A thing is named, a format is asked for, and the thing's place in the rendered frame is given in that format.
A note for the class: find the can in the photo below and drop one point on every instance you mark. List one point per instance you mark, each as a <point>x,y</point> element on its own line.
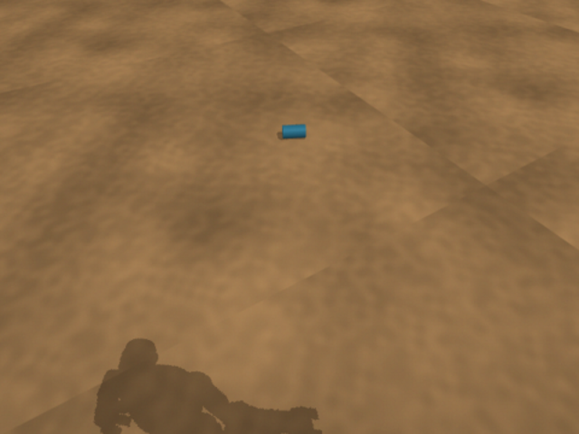
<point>293,131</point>

